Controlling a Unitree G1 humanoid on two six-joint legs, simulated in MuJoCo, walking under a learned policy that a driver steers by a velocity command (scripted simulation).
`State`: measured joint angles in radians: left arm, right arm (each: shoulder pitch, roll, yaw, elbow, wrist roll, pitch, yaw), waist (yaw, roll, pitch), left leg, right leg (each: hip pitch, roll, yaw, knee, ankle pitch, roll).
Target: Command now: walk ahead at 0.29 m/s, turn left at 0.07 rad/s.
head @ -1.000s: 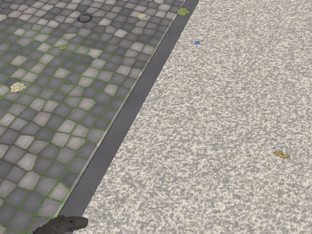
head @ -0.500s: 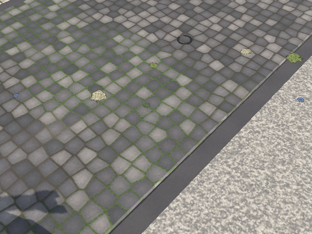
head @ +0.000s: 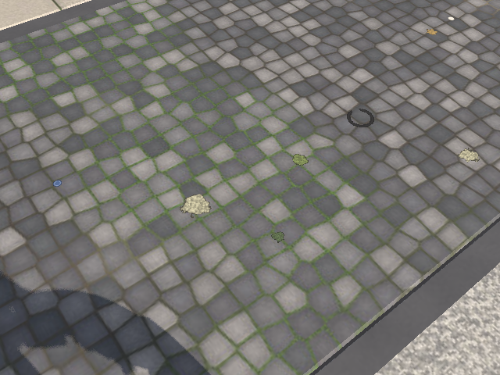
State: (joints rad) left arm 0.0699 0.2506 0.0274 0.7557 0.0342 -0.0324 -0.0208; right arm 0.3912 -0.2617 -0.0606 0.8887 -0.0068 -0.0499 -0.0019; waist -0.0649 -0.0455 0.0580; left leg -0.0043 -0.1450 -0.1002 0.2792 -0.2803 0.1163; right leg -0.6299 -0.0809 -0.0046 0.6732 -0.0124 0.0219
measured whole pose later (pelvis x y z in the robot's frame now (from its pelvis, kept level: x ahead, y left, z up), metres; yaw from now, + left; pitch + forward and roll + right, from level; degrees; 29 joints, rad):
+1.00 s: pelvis +0.11 +0.00 +0.00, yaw -30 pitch +0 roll -1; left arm 0.17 0.30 0.07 0.78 0.00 0.09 -0.05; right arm 0.22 -0.26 -0.04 0.76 -0.03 0.01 -0.03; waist -0.02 -0.02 0.07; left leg -0.20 0.05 0.12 0.46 -0.26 0.03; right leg -0.35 0.02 0.00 0.83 -0.46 0.04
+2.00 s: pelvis +0.13 +0.01 +0.01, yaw -12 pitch +1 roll -1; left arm 0.17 0.32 0.06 0.82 0.04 0.02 -0.02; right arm 0.34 -0.27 -0.06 0.81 -0.02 -0.01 0.01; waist -0.03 -0.03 0.00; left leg -0.11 -0.11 -0.15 0.30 -0.21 0.10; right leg -0.48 -0.03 0.04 0.81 -0.25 0.06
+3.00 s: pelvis +0.60 -0.21 +0.01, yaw -37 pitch +1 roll +1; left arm 0.17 0.30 0.05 0.80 0.05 -0.01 -0.05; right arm 0.38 -0.26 -0.03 0.87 -0.01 -0.10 0.01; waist -0.04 -0.04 0.03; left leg -0.11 -0.04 0.11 0.29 -0.20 0.06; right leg -0.60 -0.03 0.06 0.97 -0.20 -0.04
